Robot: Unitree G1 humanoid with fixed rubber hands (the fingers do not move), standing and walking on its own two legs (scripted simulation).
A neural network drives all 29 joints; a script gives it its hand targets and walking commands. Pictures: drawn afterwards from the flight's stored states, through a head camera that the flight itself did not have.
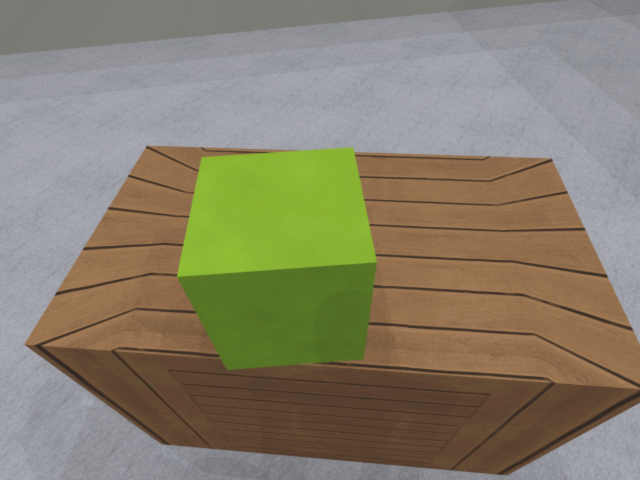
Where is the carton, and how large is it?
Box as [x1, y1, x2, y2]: [177, 147, 376, 369]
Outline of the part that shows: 352,147 210,156 201,158 177,277 227,369 363,358 376,260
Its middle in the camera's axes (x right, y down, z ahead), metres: -0.05 +0.04 +0.57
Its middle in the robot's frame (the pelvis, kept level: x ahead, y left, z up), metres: +0.41 +0.08 +0.01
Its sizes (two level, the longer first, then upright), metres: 0.210 0.200 0.250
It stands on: a pedestal, 0.66 m high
